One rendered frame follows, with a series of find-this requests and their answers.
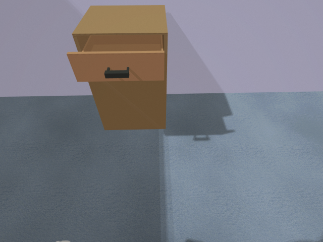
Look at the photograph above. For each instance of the drawer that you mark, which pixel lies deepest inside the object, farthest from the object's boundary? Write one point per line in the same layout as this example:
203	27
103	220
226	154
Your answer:
143	54

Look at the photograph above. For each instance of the handle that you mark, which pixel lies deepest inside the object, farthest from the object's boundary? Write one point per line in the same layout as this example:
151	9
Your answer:
117	73

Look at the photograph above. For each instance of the cabinet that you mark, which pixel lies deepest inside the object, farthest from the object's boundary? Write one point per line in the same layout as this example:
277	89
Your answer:
127	105

